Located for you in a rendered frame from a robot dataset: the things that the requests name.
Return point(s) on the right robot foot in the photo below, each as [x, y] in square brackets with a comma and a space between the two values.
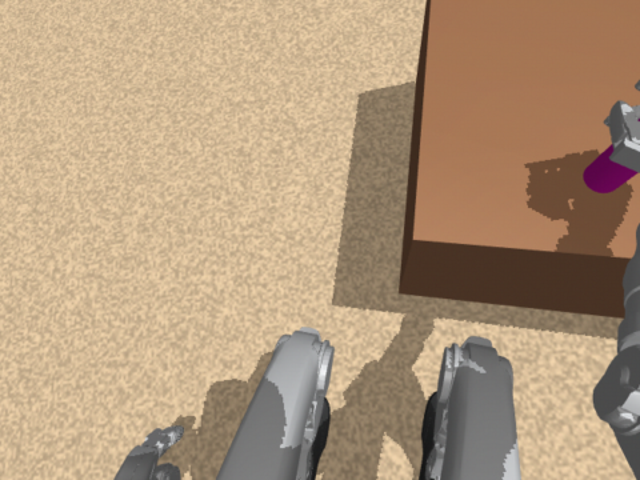
[427, 436]

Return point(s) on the right robot hand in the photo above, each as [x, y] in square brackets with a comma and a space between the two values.
[625, 133]

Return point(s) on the left robot foot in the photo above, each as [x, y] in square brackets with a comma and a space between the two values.
[320, 440]

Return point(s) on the can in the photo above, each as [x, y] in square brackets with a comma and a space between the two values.
[604, 175]

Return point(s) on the left robot hand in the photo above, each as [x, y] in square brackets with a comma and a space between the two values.
[141, 462]

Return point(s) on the right robot arm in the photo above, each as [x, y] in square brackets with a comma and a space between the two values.
[616, 397]

